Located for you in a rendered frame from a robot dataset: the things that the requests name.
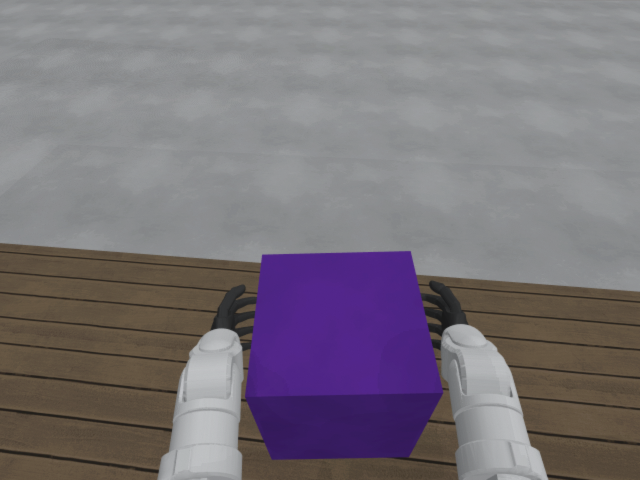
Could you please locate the right robot forearm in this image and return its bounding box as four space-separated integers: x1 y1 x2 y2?
441 324 548 480

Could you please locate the robot left hand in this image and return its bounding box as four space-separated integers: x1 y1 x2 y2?
210 284 257 351

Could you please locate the left robot forearm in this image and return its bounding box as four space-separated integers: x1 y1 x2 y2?
157 328 244 480

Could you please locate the carton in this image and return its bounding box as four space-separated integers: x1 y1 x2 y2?
245 251 443 460

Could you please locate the robot right hand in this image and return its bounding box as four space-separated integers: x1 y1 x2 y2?
420 281 469 351

